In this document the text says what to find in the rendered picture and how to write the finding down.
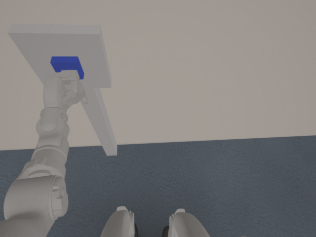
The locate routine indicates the left robot upper arm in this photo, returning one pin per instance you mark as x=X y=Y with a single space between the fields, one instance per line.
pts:
x=33 y=205

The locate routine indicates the robot thigh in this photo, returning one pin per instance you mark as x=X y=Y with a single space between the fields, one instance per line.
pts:
x=120 y=224
x=183 y=224

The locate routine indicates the left robot forearm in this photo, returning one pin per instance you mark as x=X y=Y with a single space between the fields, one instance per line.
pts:
x=50 y=154

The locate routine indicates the right robot thigh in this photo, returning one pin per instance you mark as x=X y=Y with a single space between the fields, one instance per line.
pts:
x=183 y=224

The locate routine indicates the left robot thigh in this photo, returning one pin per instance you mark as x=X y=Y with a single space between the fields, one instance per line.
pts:
x=120 y=224

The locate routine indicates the button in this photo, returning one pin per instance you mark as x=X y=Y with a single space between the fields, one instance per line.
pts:
x=67 y=63

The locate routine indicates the robot left hand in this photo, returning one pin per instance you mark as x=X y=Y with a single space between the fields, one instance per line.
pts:
x=55 y=94

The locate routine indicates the panel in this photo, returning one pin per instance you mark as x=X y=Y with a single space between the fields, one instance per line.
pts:
x=39 y=42

